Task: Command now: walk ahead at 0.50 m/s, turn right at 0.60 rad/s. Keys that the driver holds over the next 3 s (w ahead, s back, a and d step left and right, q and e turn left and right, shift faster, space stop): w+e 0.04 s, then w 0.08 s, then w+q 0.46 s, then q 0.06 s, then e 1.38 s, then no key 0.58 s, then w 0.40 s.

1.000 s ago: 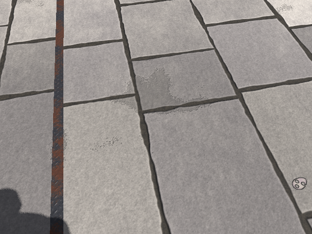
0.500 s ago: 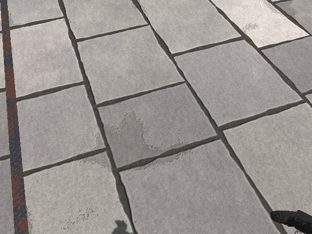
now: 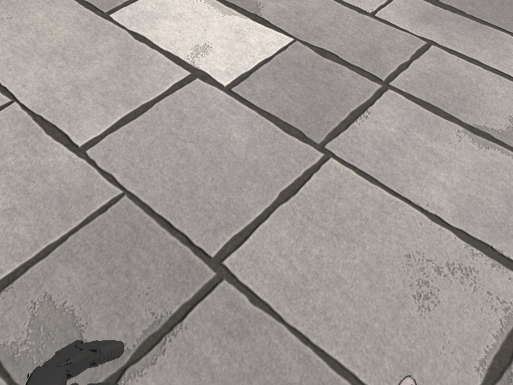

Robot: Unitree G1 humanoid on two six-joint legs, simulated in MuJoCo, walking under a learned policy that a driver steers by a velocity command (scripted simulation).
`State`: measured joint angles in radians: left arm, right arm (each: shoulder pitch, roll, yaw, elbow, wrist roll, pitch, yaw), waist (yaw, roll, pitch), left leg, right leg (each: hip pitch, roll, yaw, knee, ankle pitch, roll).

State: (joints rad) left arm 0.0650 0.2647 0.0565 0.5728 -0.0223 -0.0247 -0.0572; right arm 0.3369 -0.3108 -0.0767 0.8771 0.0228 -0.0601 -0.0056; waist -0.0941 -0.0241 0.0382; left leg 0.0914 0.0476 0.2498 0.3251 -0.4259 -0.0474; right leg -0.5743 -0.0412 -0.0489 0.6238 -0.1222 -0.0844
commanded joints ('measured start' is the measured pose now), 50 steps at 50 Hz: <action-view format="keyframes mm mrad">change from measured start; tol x16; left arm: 1 295 198 95 -1 0 0 16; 50 122 108 26 72 15 -15 43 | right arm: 1 -48 -195 -41 -69 7 4 -17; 24 -337 -26 25 -226 -2 -24 70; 31 104 -242 -57 -207 -14 -14 45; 50 -178 -111 -8 -131 -27 53 -19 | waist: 1 234 92 -176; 3 156 -237 -423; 6 144 11 -163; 24 176 -20 49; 28 37 -64 -117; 31 -3 232 -477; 35 77 22 -152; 50 62 104 -78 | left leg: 1 -159 182 -27 457 1049 107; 3 -804 -77 -240 1063 -183 35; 18 -765 67 -295 415 571 27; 25 -823 12 -240 266 394 102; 29 -223 -78 -232 226 361 214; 31 316 303 -1072 59 498 484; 34 -48 214 -607 74 837 344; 38 -343 146 -394 -19 1026 320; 50 -129 213 -265 19 819 265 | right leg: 1 477 111 -45 -88 7 -94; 3 993 -315 874 -268 -161 -361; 11 391 -159 257 -432 256 -197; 22 598 -191 21 -468 207 -103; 28 673 -184 -75 -46 878 -17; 29 503 -145 -95 200 742 23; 31 -99 140 120 796 -485 118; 44 98 -49 85 161 99 136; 50 3 -31 62 68 -68 104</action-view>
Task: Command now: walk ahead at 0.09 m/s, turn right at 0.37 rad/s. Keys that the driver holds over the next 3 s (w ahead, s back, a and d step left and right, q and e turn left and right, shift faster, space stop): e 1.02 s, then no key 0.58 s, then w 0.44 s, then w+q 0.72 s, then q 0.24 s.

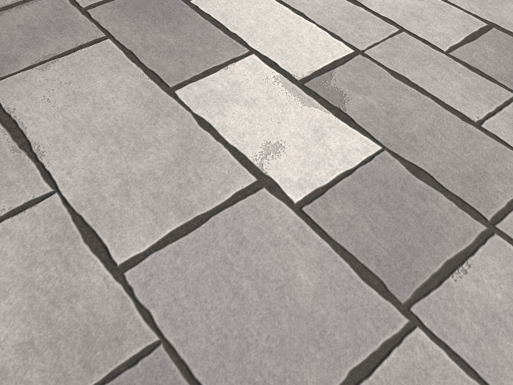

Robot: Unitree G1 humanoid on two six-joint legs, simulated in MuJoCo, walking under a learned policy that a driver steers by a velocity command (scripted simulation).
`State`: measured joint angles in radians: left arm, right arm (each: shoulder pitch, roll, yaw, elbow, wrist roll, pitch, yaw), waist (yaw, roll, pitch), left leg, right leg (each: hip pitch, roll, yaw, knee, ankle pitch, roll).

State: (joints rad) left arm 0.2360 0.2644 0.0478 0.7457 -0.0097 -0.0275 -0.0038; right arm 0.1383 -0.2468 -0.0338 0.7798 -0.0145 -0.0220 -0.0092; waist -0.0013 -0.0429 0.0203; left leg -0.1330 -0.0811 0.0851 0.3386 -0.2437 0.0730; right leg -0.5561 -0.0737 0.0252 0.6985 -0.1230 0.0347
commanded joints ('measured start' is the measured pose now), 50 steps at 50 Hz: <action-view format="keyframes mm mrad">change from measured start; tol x32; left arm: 1 -44 106 37 -108 2 -10 -16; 50 53 306 109 -233 32 57 7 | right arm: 1 15 -176 -54 -34 17 24 -20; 50 -36 -136 -66 -162 -15 18 -12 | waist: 1 -27 125 -54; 6 18 -257 -234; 25 -27 -130 -142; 28 15 353 -82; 45 -32 242 -87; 50 53 -237 -163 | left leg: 1 107 353 -107 38 643 139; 4 82 293 -52 248 704 54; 7 -459 -4 -168 914 -435 -106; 25 -130 37 -141 107 14 -104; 28 -56 499 -646 -85 221 187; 46 31 397 -101 73 387 97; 50 -547 101 -67 800 -464 -155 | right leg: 1 -18 10 -23 -21 -106 -25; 4 169 62 -50 -236 78 -92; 6 618 -281 477 -251 876 -377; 24 308 -53 446 -310 61 -222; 28 -72 209 139 236 -521 -40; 33 -93 130 97 558 -280 43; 47 320 88 -103 -252 -69 -50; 50 561 -335 500 -323 554 -393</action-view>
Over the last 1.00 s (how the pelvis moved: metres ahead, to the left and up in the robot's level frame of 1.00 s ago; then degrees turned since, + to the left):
0.51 0.04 0.02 4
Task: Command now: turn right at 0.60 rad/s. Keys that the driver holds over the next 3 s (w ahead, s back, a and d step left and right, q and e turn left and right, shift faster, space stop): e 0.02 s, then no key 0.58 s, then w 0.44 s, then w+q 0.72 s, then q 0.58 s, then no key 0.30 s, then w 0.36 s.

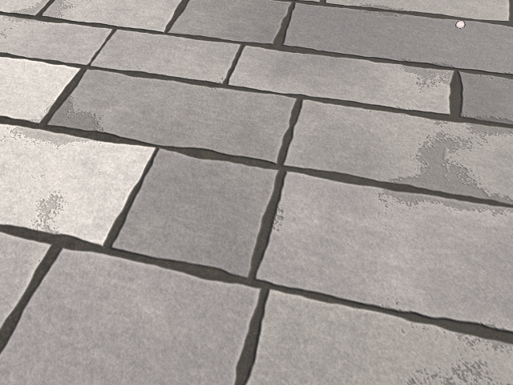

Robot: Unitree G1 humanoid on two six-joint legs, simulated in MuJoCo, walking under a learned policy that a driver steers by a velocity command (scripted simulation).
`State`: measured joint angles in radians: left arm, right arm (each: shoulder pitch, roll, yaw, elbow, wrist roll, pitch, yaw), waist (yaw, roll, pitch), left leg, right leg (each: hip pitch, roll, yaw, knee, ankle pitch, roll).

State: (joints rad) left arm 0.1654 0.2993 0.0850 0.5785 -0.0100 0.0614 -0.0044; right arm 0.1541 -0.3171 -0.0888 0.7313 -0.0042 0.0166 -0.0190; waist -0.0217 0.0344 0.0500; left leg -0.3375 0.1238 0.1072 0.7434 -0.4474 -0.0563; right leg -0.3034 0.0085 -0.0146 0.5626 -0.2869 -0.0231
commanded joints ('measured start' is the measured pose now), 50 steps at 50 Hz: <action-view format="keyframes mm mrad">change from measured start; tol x32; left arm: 1 105 228 61 -58 36 -53 0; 50 249 49 -19 228 9 -155 -8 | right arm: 1 -89 -106 -23 -116 -3 -17 -9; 50 -32 -35 23 -90 25 -114 45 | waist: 1 85 -215 -174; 50 76 -121 16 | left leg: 1 -352 -83 -149 473 -197 -18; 16 -3 -85 -130 -70 69 -10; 20 293 31 -242 -343 600 62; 37 95 200 -575 -552 -372 289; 42 -101 23 -274 -363 -38 172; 45 -514 -122 -187 359 -125 81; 50 -511 -18 -148 307 213 98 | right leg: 1 280 -361 461 -209 617 -323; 34 -72 42 84 -10 -272 -25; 42 282 1 26 -101 21 -60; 45 455 -383 709 -368 -197 -303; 50 409 -240 323 -396 173 -182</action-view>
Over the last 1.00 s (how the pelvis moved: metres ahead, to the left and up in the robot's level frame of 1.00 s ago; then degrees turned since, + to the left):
0.05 -0.01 -0.01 -35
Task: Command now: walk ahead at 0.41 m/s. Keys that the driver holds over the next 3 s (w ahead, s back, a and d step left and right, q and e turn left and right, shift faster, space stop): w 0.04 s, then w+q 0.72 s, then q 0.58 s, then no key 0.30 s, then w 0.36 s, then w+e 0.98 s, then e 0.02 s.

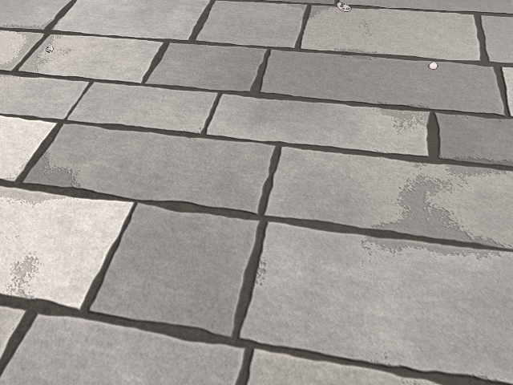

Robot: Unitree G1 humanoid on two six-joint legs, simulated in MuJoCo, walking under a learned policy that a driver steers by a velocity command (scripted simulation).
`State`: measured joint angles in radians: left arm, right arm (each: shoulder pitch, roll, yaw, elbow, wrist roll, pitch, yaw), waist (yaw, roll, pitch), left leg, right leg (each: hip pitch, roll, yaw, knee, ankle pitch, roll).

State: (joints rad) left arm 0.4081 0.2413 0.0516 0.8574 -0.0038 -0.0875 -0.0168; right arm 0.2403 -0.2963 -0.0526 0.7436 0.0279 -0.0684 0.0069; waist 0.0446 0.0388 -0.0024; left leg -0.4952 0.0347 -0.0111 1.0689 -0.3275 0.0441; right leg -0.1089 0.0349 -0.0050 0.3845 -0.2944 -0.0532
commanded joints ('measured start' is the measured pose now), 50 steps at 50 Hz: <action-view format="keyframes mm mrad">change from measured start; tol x32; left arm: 1 17 112 14 -47 -2 -1 8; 50 -287 174 38 -207 23 10 26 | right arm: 1 -132 -41 -8 -107 -10 -25 27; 50 69 -66 -32 -165 -10 105 -30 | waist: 1 14 -124 66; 11 19 -122 123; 17 -132 194 -434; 21 -43 -47 -38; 39 -44 91 -32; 42 -10 -362 -406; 50 -65 -178 -37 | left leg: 1 -335 66 -6 -66 125 -19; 14 188 -108 113 -494 256 98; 17 951 309 -866 -746 -84 380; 24 229 108 -350 -886 250 258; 38 386 90 -445 -659 269 150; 40 312 -8 -372 -372 377 76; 43 -229 -85 -201 278 -295 -71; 50 -110 17 -42 25 -45 -127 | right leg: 1 200 -251 262 -225 254 -152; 10 134 -275 20 -267 366 -104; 14 202 -256 -84 121 1005 -40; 15 36 -225 -103 360 938 -6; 17 -554 38 83 1006 -251 66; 18 -662 -27 150 1053 -185 48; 37 -383 -30 109 86 277 92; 40 6 -124 143 34 324 -19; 42 502 -515 714 58 540 -262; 50 -74 -308 106 -105 690 -177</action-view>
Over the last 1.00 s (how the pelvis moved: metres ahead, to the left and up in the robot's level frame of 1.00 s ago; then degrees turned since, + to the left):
0.09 -0.02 0.01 -7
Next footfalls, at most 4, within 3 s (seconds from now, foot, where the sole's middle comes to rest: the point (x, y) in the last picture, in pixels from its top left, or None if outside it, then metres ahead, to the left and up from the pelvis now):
0.30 left None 0.34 0.15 -0.78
0.80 right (284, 334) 0.65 0.02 -0.78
1.26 left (184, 353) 0.59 0.29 -0.78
1.66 right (260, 308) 0.73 0.09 -0.78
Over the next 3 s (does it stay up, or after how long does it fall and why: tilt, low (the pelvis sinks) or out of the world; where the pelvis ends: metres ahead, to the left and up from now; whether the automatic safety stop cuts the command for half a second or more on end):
stays up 1.04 0.54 -0.02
